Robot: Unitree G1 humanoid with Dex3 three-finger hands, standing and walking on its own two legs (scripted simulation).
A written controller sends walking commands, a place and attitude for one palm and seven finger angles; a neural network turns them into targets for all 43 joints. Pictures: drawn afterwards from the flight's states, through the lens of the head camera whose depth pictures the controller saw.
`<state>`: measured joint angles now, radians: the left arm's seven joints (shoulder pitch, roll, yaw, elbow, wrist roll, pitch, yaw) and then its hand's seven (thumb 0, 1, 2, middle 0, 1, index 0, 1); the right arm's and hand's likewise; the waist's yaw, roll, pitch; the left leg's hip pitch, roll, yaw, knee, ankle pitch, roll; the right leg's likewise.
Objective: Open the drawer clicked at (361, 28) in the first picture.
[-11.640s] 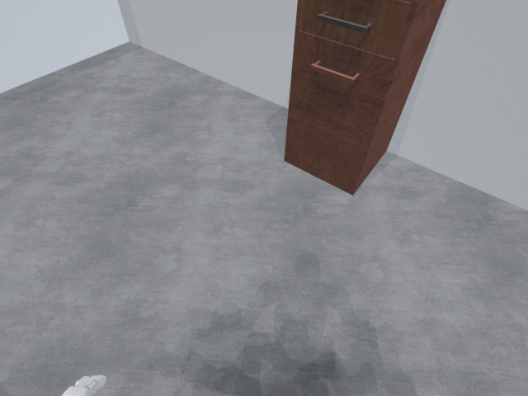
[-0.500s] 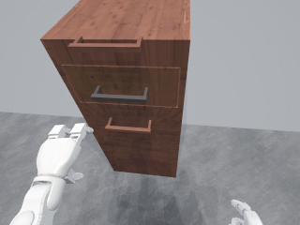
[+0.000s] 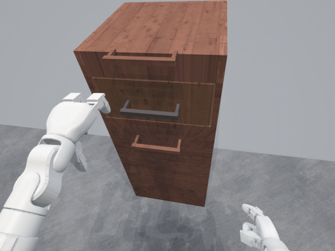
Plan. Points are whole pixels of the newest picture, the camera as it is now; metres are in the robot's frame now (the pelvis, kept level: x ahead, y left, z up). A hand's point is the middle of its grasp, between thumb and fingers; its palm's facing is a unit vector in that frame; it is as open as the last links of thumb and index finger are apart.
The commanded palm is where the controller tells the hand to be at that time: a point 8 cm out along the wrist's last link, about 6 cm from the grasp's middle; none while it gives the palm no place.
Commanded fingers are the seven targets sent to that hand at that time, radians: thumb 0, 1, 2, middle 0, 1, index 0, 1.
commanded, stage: raise the hand with hooked fingers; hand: left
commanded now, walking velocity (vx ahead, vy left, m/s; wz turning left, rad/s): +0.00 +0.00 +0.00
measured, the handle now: (150, 109) +0.52 +0.15 +0.04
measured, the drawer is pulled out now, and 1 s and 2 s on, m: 0.00 0.00 0.00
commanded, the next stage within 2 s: move the hooked fingers above the handle in 0.40 s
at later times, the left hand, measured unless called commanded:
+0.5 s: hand (89, 131) +0.31 +0.23 +0.15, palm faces +0.11 -0.05 -0.99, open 13.9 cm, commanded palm +0.28 +0.23 +0.20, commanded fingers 0.00 -0.50 0.30 -0.30 -1.20 -0.30 -1.20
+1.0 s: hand (110, 126) +0.35 +0.20 +0.13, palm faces +0.04 -0.05 -1.00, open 13.9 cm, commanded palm +0.33 +0.21 +0.18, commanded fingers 0.00 -0.50 0.30 -0.30 -1.20 -0.30 -1.20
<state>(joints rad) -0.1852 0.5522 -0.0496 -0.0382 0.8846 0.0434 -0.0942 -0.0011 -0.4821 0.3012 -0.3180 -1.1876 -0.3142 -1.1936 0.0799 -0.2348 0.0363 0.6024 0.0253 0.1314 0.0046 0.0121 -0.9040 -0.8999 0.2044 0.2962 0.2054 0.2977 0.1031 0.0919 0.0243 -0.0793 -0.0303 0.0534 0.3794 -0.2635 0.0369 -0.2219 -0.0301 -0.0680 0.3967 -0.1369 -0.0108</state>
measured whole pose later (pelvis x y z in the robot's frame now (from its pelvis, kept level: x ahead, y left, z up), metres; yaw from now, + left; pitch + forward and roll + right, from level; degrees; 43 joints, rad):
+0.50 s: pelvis -0.01 -0.01 +0.00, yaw +0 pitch -1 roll +1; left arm -0.17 0.56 0.00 -0.04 0.85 -0.01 -0.07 0.00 -0.49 0.30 -0.32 -1.20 -0.32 -1.20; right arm 0.14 -0.28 -0.01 0.63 0.03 0.13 0.02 0.01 -0.91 -0.90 0.20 0.30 0.20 0.30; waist 0.09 0.09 0.03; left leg -0.12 -0.03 0.06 0.37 -0.24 0.03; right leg -0.26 -0.02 -0.06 0.39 -0.12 -0.02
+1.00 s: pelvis -0.01 -0.02 +0.00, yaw +0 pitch +1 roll +1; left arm -0.36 0.52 -0.08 0.21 0.89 -0.06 -0.04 0.00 -0.49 0.30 -0.32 -1.20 -0.32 -1.20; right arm 0.15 -0.28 -0.01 0.64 0.04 0.13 -0.01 0.01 -0.91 -0.90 0.20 0.30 0.20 0.30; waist 0.06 0.08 0.01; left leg -0.17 -0.02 0.05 0.39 -0.24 0.01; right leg -0.31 -0.02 -0.07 0.41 -0.12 -0.03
